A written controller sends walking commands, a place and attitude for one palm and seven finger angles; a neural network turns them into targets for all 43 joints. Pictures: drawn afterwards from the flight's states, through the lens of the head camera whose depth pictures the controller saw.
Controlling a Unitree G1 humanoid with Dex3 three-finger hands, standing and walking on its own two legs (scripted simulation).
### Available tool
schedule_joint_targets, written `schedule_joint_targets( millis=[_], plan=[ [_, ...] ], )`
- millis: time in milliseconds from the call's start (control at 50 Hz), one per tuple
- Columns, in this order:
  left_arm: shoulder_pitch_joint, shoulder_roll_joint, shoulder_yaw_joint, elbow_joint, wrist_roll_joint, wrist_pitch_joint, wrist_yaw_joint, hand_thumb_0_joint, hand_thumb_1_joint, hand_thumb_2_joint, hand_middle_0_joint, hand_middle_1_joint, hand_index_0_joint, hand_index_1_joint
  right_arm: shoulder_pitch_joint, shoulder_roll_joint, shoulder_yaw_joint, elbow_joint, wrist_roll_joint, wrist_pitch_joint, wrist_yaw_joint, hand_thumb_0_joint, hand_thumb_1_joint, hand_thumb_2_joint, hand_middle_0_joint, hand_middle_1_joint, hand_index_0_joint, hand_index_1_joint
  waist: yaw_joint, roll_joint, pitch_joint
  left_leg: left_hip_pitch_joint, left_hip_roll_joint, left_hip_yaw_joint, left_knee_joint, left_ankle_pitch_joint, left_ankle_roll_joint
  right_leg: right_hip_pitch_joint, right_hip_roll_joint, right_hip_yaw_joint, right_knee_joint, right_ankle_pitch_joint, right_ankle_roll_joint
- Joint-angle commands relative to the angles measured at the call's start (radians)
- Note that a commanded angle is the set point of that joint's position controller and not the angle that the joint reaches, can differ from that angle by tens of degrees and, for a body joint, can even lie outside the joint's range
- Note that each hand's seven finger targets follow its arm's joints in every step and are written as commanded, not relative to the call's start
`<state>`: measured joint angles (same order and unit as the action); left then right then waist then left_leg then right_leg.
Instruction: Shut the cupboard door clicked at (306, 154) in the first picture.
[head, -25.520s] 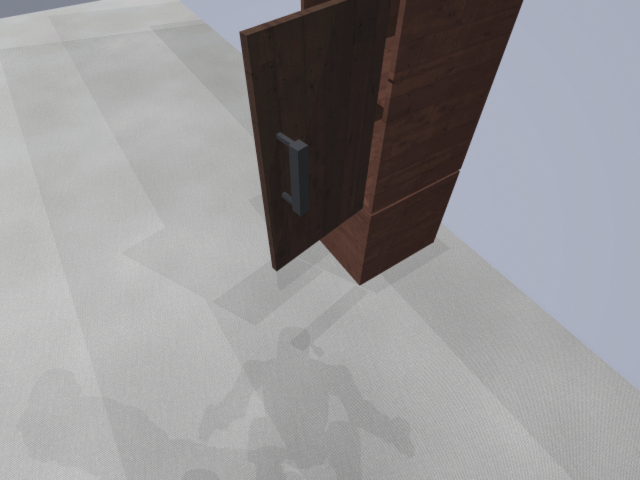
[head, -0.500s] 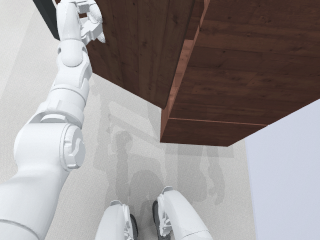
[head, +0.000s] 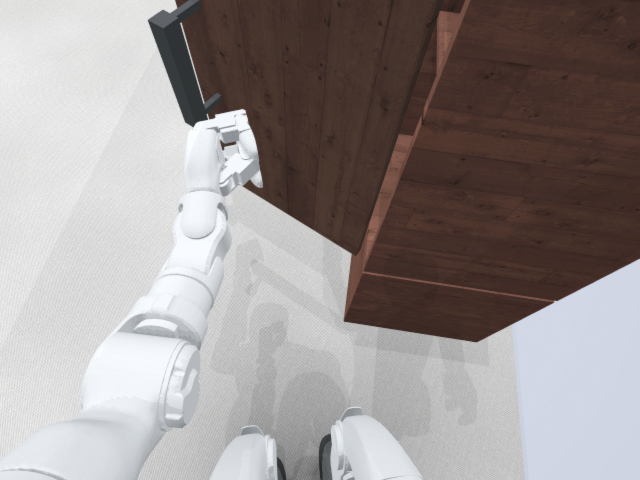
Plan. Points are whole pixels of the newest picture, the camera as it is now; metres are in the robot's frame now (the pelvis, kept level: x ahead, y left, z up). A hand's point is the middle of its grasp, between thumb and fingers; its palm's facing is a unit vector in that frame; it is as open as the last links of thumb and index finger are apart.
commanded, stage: pull the fist back off the door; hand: left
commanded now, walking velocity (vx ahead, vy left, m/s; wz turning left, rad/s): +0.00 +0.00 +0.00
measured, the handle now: (193, 68) +0.66 +0.12 +0.06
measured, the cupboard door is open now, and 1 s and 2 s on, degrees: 64 64 64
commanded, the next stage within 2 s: draw the hand back to the body in 0.10 s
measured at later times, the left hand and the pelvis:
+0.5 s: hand (208, 178) +0.44 +0.09 +0.10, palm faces -0.03 -1.00 -0.08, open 3.1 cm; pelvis +0.01 +0.00 +0.03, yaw -2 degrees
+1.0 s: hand (28, 277) +0.30 +0.19 +0.18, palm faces +0.14 -0.97 -0.22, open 3.4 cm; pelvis +0.02 +0.01 +0.08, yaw +1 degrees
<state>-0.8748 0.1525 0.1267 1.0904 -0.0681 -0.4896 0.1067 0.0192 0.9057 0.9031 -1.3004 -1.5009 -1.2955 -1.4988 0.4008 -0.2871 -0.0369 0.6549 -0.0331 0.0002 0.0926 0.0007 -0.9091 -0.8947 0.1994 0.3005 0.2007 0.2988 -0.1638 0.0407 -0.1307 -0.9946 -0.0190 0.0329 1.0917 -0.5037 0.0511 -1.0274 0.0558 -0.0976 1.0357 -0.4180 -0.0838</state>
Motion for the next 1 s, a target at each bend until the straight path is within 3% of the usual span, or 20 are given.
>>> schedule_joint_targets(
  millis=[0,80,140,200,240,280,300,360,400,440,500,540,580,640,700,720,760,780,820,980],
  plan=[
    [-0.541,0.076,-0.027,-0.261,0.049,-0.145,0.045,0.000,0.900,0.900,-1.300,-1.500,-1.300,-1.500,0.150,-0.130,-0.052,-0.018,-0.008,-0.020,0.001,0.000,-0.900,-0.900,0.200,0.300,0.200,0.300,-0.054,0.058,-0.546,0.388,0.022,-0.096,-0.087,0.372,-0.031,0.250,-0.023,0.098,-0.094,0.338,0.064],
    [-0.469,0.092,-0.013,-0.044,0.112,-0.060,0.094,0.000,0.900,0.900,-1.300,-1.500,-1.300,-1.500,0.135,-0.132,-0.034,-0.022,-0.007,0.012,0.001,0.000,-0.900,-0.900,0.200,0.300,0.200,0.300,-0.072,-0.048,-0.369,0.203,0.007,-0.074,-0.112,0.243,-0.017,0.270,-0.028,0.112,-0.119,0.278,0.076],
    [-0.442,0.115,0.036,-0.001,0.087,-0.015,0.106,0.000,0.900,0.900,-1.300,-1.500,-1.300,-1.500,0.111,-0.133,-0.024,-0.055,-0.002,0.022,-0.004,0.000,-0.900,-0.900,0.200,0.300,0.200,0.300,-0.046,-0.094,-0.359,0.132,-0.005,-0.061,-0.127,0.198,-0.013,0.344,-0.031,0.129,-0.138,0.257,0.071],
    [-0.511,0.124,0.056,-0.070,0.049,-0.045,0.088,0.000,0.900,0.900,-1.300,-1.500,-1.300,-1.500,0.094,-0.128,-0.022,-0.070,-0.006,0.012,-0.009,0.000,-0.900,-0.900,0.200,0.300,0.200,0.300,-0.046,-0.075,-0.434,0.151,-0.005,-0.061,-0.108,0.229,-0.014,0.361,-0.034,0.136,-0.120,0.295,0.071],
    [-0.454,0.195,0.112,-0.208,0.039,-0.100,0.066,0.000,0.900,0.900,-1.300,-1.500,-1.300,-1.500,0.086,-0.127,-0.027,-0.098,-0.007,0.004,-0.008,0.000,-0.900,-0.900,0.200,0.300,0.200,0.300,0.019,-0.036,-0.562,0.222,-0.005,-0.056,-0.118,0.295,-0.019,0.443,-0.034,0.141,-0.103,0.359,0.064],
    [-0.351,0.197,0.094,-0.341,0.041,-0.143,0.040,0.000,0.900,0.900,-1.300,-1.500,-1.300,-1.500,0.076,-0.120,-0.032,-0.124,-0.002,0.001,-0.005,0.000,-0.900,-0.900,0.200,0.300,0.200,0.300,0.062,0.029,-0.682,0.343,0.003,-0.058,-0.131,0.414,-0.029,0.488,-0.029,0.133,-0.085,0.459,0.057],
    [-0.295,0.164,0.054,-0.393,0.045,-0.141,0.023,0.000,0.900,0.900,-1.300,-1.500,-1.300,-1.500,0.073,-0.114,-0.031,-0.134,0.003,0.004,-0.003,0.000,-0.900,-0.900,0.200,0.300,0.200,0.300,0.067,0.037,-0.691,0.379,0.007,-0.054,-0.138,0.453,-0.030,0.503,-0.027,0.129,-0.093,0.490,0.058],
    [-0.098,0.133,0.001,-0.484,0.034,-0.069,-0.024,0.000,0.900,0.900,-1.300,-1.500,-1.300,-1.500,0.067,-0.111,-0.036,-0.160,0.028,0.017,-0.006,0.000,-0.900,-0.900,0.200,0.300,0.200,0.300,0.075,-0.041,-0.619,0.394,0.010,-0.036,-0.189,0.450,-0.021,0.591,-0.022,0.134,-0.159,0.519,0.070],
    [-0.015,0.112,-0.022,-0.529,-0.007,0.016,-0.055,0.000,0.900,0.900,-1.300,-1.500,-1.300,-1.500,0.050,-0.109,-0.035,-0.176,0.052,0.031,-0.021,0.000,-0.900,-0.900,0.200,0.300,0.200,0.300,0.066,-0.124,-0.479,0.358,0.008,-0.019,-0.244,0.365,-0.009,0.634,-0.024,0.142,-0.239,0.471,0.088],
    [0.034,0.096,-0.036,-0.620,-0.061,0.080,-0.083,0.000,0.900,0.900,-1.300,-1.500,-1.300,-1.500,0.018,-0.108,-0.030,-0.195,0.071,0.031,-0.042,0.000,-0.900,-0.900,0.200,0.300,0.200,0.300,0.069,-0.169,-0.396,0.362,0.005,-0.012,-0.290,0.311,-0.002,0.675,-0.033,0.159,-0.307,0.414,0.098],
    [0.068,0.091,-0.055,-0.760,-0.109,0.106,-0.107,0.000,0.900,0.900,-1.300,-1.500,-1.300,-1.500,-0.039,-0.097,-0.015,-0.206,0.083,0.010,-0.071,0.000,-0.900,-0.900,0.200,0.300,0.200,0.300,0.080,-0.119,-0.315,0.432,0.007,-0.015,-0.340,0.281,0.001,0.680,-0.039,0.153,-0.363,0.340,0.087],
    [0.136,0.101,-0.062,-0.826,-0.108,0.096,-0.112,0.000,0.900,0.900,-1.300,-1.500,-1.300,-1.500,-0.060,-0.090,-0.007,-0.207,0.083,-0.008,-0.081,0.000,-0.900,-0.900,0.200,0.300,0.200,0.300,0.092,-0.117,-0.271,0.465,0.009,-0.024,-0.366,0.284,0.002,0.684,-0.041,0.141,-0.375,0.332,0.079],
    [0.229,0.113,-0.072,-0.835,-0.092,0.095,-0.123,0.000,0.900,0.900,-1.300,-1.500,-1.300,-1.500,-0.088,-0.082,0.002,-0.207,0.087,-0.019,-0.085,0.000,-0.900,-0.900,0.200,0.300,0.200,0.300,0.104,-0.061,-0.206,0.489,0.011,-0.028,-0.391,0.269,-0.001,0.660,-0.044,0.135,-0.385,0.303,0.072],
    [0.367,0.163,-0.040,-0.862,-0.088,0.129,-0.148,0.000,0.900,0.900,-1.245,-1.440,-1.245,-1.440,-0.137,-0.082,0.010,-0.228,0.092,-0.024,-0.085,0.000,-0.900,-0.900,0.200,0.300,0.200,0.300,0.138,-0.016,-0.173,0.505,0.009,-0.026,-0.423,0.235,-0.006,0.676,-0.054,0.144,-0.409,0.244,0.066],
    [0.460,0.194,-0.017,-0.957,-0.114,0.185,-0.185,0.000,0.900,0.900,-1.163,-1.350,-1.163,-1.350,-0.192,-0.079,0.015,-0.263,0.105,-0.023,-0.092,0.000,-0.900,-0.900,0.200,0.300,0.200,0.300,0.159,-0.030,-0.183,0.529,0.007,-0.022,-0.446,0.258,-0.005,0.751,-0.067,0.156,-0.430,0.269,0.068],
    [0.461,0.210,-0.082,-1.073,-0.056,0.208,-0.136,0.000,0.900,0.900,-1.135,-1.320,-1.135,-1.320,-0.258,-0.036,0.012,-0.286,0.106,0.003,-0.114,0.000,-0.900,-0.900,0.200,0.300,0.200,0.300,0.170,-0.079,-0.196,0.555,0.013,-0.031,-0.497,0.252,-0.015,0.842,-0.106,0.225,-0.496,0.241,0.079],
    [0.500,0.206,-0.079,-1.161,-0.053,0.255,-0.096,0.000,0.900,0.900,-1.080,-1.260,-1.080,-1.260,-0.285,-0.036,0.019,-0.298,0.105,0.013,-0.140,0.000,-0.900,-0.900,0.200,0.300,0.200,0.300,0.159,-0.105,-0.146,0.582,0.017,-0.036,-0.523,0.243,-0.011,0.863,-0.117,0.237,-0.550,0.219,0.094],
    [0.526,0.220,-0.073,-1.192,-0.043,0.273,-0.082,0.000,0.900,0.900,-1.053,-1.230,-1.053,-1.230,-0.300,-0.038,0.023,-0.290,0.104,0.013,-0.150,0.000,-0.900,-0.900,0.200,0.300,0.200,0.300,0.162,-0.058,-0.117,0.621,0.021,-0.036,-0.540,0.257,-0.008,0.854,-0.109,0.223,-0.560,0.231,0.084],
    [0.536,0.236,-0.062,-1.224,-0.031,0.308,-0.058,0.000,0.900,0.900,-0.997,-1.170,-0.997,-1.170,-0.311,-0.037,0.032,-0.276,0.100,0.015,-0.164,0.000,-0.900,-0.900,0.200,0.300,0.200,0.300,0.159,-0.037,-0.075,0.677,0.028,-0.043,-0.581,0.280,-0.005,0.852,-0.095,0.193,-0.582,0.244,0.073],
    [0.803,0.237,-0.033,-1.431,-0.012,0.385,-0.029,0.000,0.900,0.900,-0.777,-0.930,-0.777,-0.930,-0.321,-0.033,0.055,-0.263,0.079,-0.020,-0.170,0.000,-0.900,-0.900,0.200,0.300,0.200,0.300,0.180,0.048,-0.055,0.876,0.051,-0.084,-0.690,0.504,-0.027,0.932,-0.068,0.107,-0.620,0.403,0.047]
  ],
)
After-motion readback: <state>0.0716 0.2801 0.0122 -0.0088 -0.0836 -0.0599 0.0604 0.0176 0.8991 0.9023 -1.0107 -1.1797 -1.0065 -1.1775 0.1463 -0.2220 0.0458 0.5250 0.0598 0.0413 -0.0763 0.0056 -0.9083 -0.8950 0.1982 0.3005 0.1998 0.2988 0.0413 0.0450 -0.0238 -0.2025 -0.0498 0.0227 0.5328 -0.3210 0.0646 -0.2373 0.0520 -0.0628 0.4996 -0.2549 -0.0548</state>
